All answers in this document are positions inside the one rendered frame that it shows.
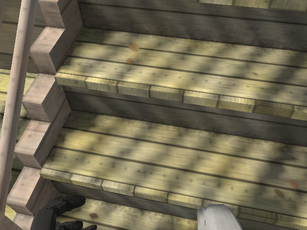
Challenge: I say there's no left robot hand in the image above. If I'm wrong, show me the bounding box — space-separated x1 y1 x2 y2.
30 195 97 230

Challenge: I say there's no right robot thigh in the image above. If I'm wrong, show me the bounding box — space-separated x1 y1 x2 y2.
197 204 243 230

